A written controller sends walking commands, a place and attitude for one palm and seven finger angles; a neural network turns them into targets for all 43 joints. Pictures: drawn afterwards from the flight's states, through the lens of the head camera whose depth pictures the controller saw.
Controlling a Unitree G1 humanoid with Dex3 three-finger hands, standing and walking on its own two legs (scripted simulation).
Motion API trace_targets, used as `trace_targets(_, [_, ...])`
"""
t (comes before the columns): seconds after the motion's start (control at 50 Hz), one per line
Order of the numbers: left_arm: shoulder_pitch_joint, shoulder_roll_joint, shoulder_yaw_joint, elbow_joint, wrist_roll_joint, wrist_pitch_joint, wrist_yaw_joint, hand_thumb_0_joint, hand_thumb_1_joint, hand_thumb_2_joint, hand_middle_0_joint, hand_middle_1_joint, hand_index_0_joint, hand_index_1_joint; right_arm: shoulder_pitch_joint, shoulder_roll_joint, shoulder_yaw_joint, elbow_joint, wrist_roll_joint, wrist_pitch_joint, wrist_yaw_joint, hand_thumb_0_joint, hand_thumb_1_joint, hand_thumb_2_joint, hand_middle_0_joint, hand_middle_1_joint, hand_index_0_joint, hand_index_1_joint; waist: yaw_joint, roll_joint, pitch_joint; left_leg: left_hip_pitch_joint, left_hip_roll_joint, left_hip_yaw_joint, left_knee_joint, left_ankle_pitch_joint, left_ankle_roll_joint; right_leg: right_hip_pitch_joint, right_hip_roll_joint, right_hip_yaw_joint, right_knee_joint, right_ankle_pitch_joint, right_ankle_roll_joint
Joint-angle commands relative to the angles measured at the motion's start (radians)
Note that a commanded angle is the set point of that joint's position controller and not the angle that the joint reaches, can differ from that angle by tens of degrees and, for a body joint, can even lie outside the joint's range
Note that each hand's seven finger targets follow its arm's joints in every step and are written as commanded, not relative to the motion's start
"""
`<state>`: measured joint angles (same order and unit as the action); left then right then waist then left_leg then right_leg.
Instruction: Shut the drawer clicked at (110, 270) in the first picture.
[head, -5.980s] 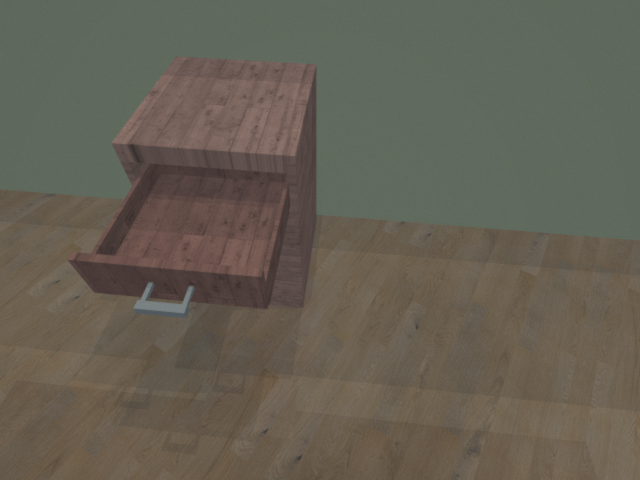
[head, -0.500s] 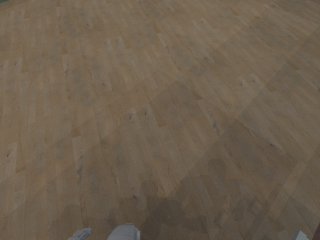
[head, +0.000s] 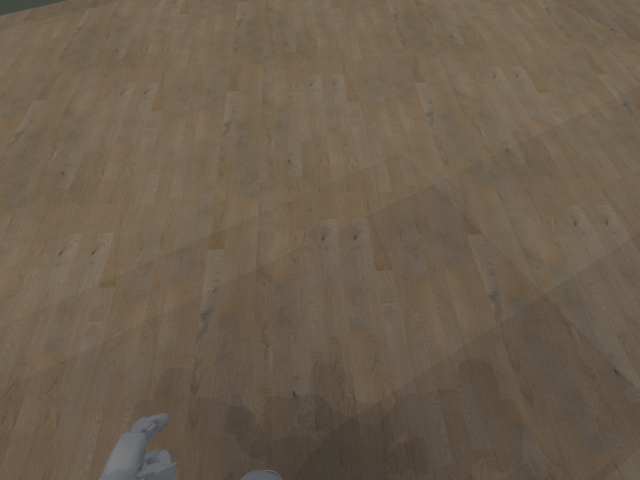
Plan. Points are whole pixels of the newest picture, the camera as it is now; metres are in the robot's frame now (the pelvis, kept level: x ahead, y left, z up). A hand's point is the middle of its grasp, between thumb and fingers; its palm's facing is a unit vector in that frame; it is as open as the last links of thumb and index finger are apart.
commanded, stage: walk around to get in front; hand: left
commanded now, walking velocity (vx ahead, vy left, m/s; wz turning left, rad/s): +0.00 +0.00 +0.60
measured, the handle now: out of the picture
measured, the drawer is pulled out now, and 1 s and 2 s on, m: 0.30 0.30 0.30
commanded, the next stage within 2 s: turn to face it in 1.76 s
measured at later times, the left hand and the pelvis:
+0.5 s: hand out of the picture +0.01 +0.23 -0.18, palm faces +0.36 -0.91 -0.22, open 7.4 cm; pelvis +0.04 +0.02 +0.00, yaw +20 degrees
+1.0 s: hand (179, 404) +0.23 +0.22 -0.14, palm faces +0.54 -0.81 -0.23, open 7.4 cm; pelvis +0.23 +0.01 +0.01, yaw +35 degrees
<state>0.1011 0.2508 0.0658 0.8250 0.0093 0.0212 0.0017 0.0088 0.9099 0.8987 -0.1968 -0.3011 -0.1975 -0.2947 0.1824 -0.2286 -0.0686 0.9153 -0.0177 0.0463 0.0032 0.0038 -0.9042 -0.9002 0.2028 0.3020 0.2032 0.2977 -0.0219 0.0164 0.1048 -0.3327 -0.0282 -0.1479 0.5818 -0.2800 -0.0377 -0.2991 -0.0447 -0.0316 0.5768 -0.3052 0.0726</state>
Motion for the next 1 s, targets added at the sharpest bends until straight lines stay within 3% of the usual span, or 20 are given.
trace_targets(0.0, [0.166, 0.253, 0.052, -0.035, 0.020, -0.026, 0.027, 0.000, 0.900, 0.900, -0.200, -0.300, -0.200, -0.300, -0.064, -0.140, -0.054, -0.128, 0.005, -0.016, 0.001, 0.000, -0.900, -0.900, 0.200, 0.300, 0.200, 0.300, 0.085, -0.289, -0.163, -0.271, 0.000, 0.049, 0.555, -0.362, -0.003, 0.214, -0.493, 0.388, -0.318, 0.222, -0.223])
trace_targets(0.02, [0.092, 0.190, 0.042, -0.048, 0.020, -0.029, 0.029, 0.000, 0.900, 0.900, -0.200, -0.300, -0.200, -0.300, -0.047, -0.128, -0.053, -0.107, 0.000, -0.008, 0.007, 0.000, -0.900, -0.900, 0.200, 0.300, 0.200, 0.300, 0.040, -0.200, -0.109, -0.274, 0.027, 0.033, 0.645, -0.265, 0.001, 0.150, -0.416, 0.273, -0.309, 0.164, -0.225])
trace_targets(0.1, [0.020, 0.122, 0.025, -0.064, 0.018, -0.029, 0.027, 0.000, 0.900, 0.900, -0.200, -0.300, -0.200, -0.300, -0.037, -0.088, -0.042, -0.069, 0.002, 0.006, 0.028, 0.000, -0.900, -0.900, 0.200, 0.300, 0.200, 0.300, -0.005, -0.251, -0.090, -0.229, 0.061, 0.129, 0.600, -0.132, -0.035, 0.149, -0.276, -0.006, -0.245, 0.395, -0.169])
trace_targets(0.26, [0.191, 0.182, 0.053, 0.004, 0.022, -0.037, 0.019, 0.000, 0.900, 0.900, -0.200, -0.300, -0.200, -0.300, -0.150, -0.052, -0.008, -0.097, 0.003, -0.020, 0.037, 0.000, -0.900, -0.900, 0.200, 0.300, 0.200, 0.300, 0.087, -0.235, -0.137, -0.119, 0.039, 0.258, 0.139, -0.161, -0.013, 0.336, -0.335, -0.061, -0.152, 0.565, -0.167])
trace_targets(0.32, [0.171, 0.186, 0.059, 0.019, 0.016, -0.044, 0.005, 0.000, 0.900, 0.900, -0.200, -0.300, -0.200, -0.300, -0.077, -0.079, -0.011, -0.078, -0.005, -0.039, 0.036, 0.000, -0.900, -0.900, 0.200, 0.300, 0.200, 0.300, 0.033, -0.194, -0.154, 0.072, 0.022, 0.289, -0.042, -0.073, 0.016, 0.230, -0.329, -0.111, -0.069, 0.369, -0.126])
trace_targets(0.34, [0.145, 0.173, 0.058, 0.015, 0.008, -0.044, 0.000, 0.000, 0.900, 0.900, -0.200, -0.300, -0.200, -0.300, 0.019, -0.118, -0.023, -0.050, -0.008, -0.050, 0.033, 0.000, -0.900, -0.900, 0.200, 0.300, 0.200, 0.300, -0.027, -0.102, -0.199, 0.266, 0.030, 0.250, -0.155, 0.000, 0.039, 0.110, -0.301, -0.162, 0.097, 0.333, -0.086])
trace_targets(0.36, [0.118, 0.108, 0.046, -0.018, 0.000, -0.041, -0.012, 0.000, 0.900, 0.900, -0.200, -0.300, -0.200, -0.300, 0.137, -0.240, -0.055, -0.025, -0.017, -0.061, 0.023, 0.000, -0.900, -0.900, 0.200, 0.300, 0.200, 0.300, -0.095, 0.193, -0.260, 0.471, 0.266, -0.105, -0.223, 0.077, 0.154, -0.169, -0.158, -0.223, 0.380, -0.013, -0.009])
trace_targets(0.38, [-0.010, 0.069, 0.020, -0.086, 0.004, -0.044, -0.016, 0.000, 0.900, 0.900, -0.200, -0.300, -0.200, -0.300, 0.245, -0.306, -0.071, 0.007, -0.016, -0.064, 0.007, 0.000, -0.900, -0.900, 0.200, 0.300, 0.200, 0.300, -0.148, 0.305, -0.241, 0.552, 0.456, -0.384, -0.260, 0.303, 0.281, -0.437, -0.062, -0.122, 0.569, -0.360, 0.013])
trace_targets(0.4, [-0.098, 0.091, 0.020, -0.107, 0.011, -0.042, -0.015, 0.000, 0.900, 0.900, -0.200, -0.300, -0.200, -0.300, 0.280, -0.289, -0.063, 0.028, -0.009, -0.062, -0.003, 0.000, -0.900, -0.900, 0.200, 0.300, 0.200, 0.300, -0.148, 0.153, -0.178, 0.523, 0.485, -0.341, -0.245, 0.331, 0.316, -0.493, -0.112, -0.016, 0.621, -0.307, -0.006])
trace_targets(0.48, [-0.016, 0.081, 0.032, -0.020, 0.015, -0.031, -0.029, 0.000, 0.900, 0.900, -0.200, -0.300, -0.200, -0.300, 0.087, -0.192, -0.023, -0.026, -0.006, -0.084, -0.020, 0.000, -0.900, -0.900, 0.200, 0.300, 0.200, 0.300, -0.027, 0.129, -0.075, 0.295, 0.298, -0.128, -0.310, 0.262, 0.209, -0.396, -0.109, 0.026, 0.620, -0.034, 0.007])
trace_targets(0.54, [0.008, 0.071, 0.028, -0.008, 0.016, -0.030, -0.038, 0.000, 0.900, 0.900, -0.200, -0.300, -0.200, -0.300, 0.089, -0.185, -0.020, -0.019, 0.000, -0.098, -0.015, 0.000, -0.900, -0.900, 0.200, 0.300, 0.200, 0.300, -0.002, 0.104, -0.086, 0.275, 0.252, -0.054, -0.332, 0.244, 0.198, -0.364, -0.097, 0.009, 0.545, 0.038, 0.018])
trace_targets(0.7, [-0.129, 0.061, 0.017, -0.072, 0.009, -0.042, -0.051, 0.000, 0.900, 0.900, -0.200, -0.300, -0.200, -0.300, 0.124, -0.182, -0.026, 0.015, -0.004, -0.099, -0.007, 0.000, -0.900, -0.900, 0.200, 0.300, 0.200, 0.300, -0.024, 0.144, -0.018, 0.192, 0.230, -0.058, -0.357, 0.136, 0.205, -0.261, -0.051, -0.050, 0.180, 0.087, 0.031])
trace_targets(0.78, [0.048, 0.082, 0.037, -0.022, 0.007, -0.060, -0.048, 0.000, 0.900, 0.900, -0.200, -0.300, -0.200, -0.300, 0.067, -0.175, -0.030, 0.014, -0.004, -0.092, -0.013, 0.000, -0.900, -0.900, 0.200, 0.300, 0.200, 0.300, 0.064, 0.090, -0.096, 0.037, 0.189, -0.055, -0.184, 0.111, 0.161, 0.143, 0.002, -0.058, -0.017, 0.109, 0.005])
trace_targets(0.8, [0.200, 0.131, 0.051, 0.023, 0.012, -0.074, -0.041, 0.000, 0.900, 0.900, -0.200, -0.300, -0.200, -0.300, 0.061, -0.150, -0.029, 0.009, 0.003, -0.097, -0.008, 0.000, -0.900, -0.900, 0.200, 0.300, 0.200, 0.300, 0.131, -0.020, -0.163, -0.078, 0.121, -0.015, 0.004, 0.069, 0.124, 0.386, -0.024, -0.014, -0.094, 0.109, -0.011])
trace_targets(0.82, [0.358, 0.252, 0.082, 0.062, 0.025, -0.084, -0.026, 0.000, 0.900, 0.900, -0.200, -0.300, -0.200, -0.300, 0.091, -0.065, -0.016, -0.008, 0.014, -0.105, -0.002, 0.000, -0.900, -0.900, 0.200, 0.300, 0.200, 0.300, 0.190, -0.324, -0.304, -0.259, -0.002, 0.108, 0.341, -0.230, 0.064, 0.627, -0.328, 0.288, -0.206, -0.074, -0.080])
trace_targets(0.84, [0.369, 0.284, 0.078, 0.062, 0.017, -0.076, -0.016, 0.000, 0.900, 0.900, -0.200, -0.300, -0.200, -0.300, 0.074, -0.069, -0.016, -0.039, 0.012, -0.104, 0.000, 0.000, -0.900, -0.900, 0.200, 0.300, 0.200, 0.300, 0.175, -0.408, -0.310, -0.344, -0.004, 0.096, 0.586, -0.362, 0.061, 0.550, -0.490, 0.551, -0.353, -0.195, -0.139])
trace_targets(0.88, [0.216, 0.169, 0.049, 0.032, 0.018, -0.085, -0.007, 0.000, 0.900, 0.900, -0.200, -0.300, -0.200, -0.300, 0.035, -0.093, -0.029, -0.018, -0.004, -0.104, 0.009, 0.000, -0.900, -0.900, 0.200, 0.300, 0.200, 0.300, 0.102, -0.329, -0.149, -0.396, 0.093, 0.051, 0.750, -0.136, 0.060, 0.331, -0.428, 0.449, -0.389, -0.209, -0.139])
trace_targets(0.9, [0.156, 0.116, 0.037, 0.027, 0.015, -0.084, -0.002, 0.000, 0.900, 0.900, -0.200, -0.300, -0.200, -0.300, 0.031, -0.084, -0.034, -0.002, -0.006, -0.092, 0.014, 0.000, -0.900, -0.900, 0.200, 0.300, 0.200, 0.300, 0.060, -0.265, -0.110, -0.362, 0.126, 0.064, 0.756, -0.056, 0.048, 0.254, -0.394, 0.296, -0.372, -0.111, -0.124])
trace_targets(0.94, [0.139, 0.055, 0.019, 0.026, 0.014, -0.099, -0.003, 0.000, 0.900, 0.900, -0.200, -0.300, -0.200, -0.300, 0.033, -0.040, -0.022, 0.018, -0.010, -0.072, 0.027, 0.000, -0.900, -0.900, 0.200, 0.300, 0.200, 0.300, 0.027, -0.176, -0.104, -0.297, 0.131, 0.109, 0.700, 0.027, 0.024, 0.181, -0.317, 0.047, -0.344, 0.188, -0.107])
trace_targets(0.98, [0.160, 0.045, 0.014, 0.046, 0.016, -0.110, -0.001, 0.000, 0.900, 0.900, -0.200, -0.300, -0.200, -0.300, 0.032, -0.023, -0.019, 0.022, -0.009, -0.056, 0.032, 0.000, -0.900, -0.900, 0.200, 0.300, 0.200, 0.300, 0.013, -0.191, -0.095, -0.312, 0.129, 0.137, 0.649, 0.061, 0.012, 0.206, -0.299, -0.050, -0.340, 0.366, -0.116])
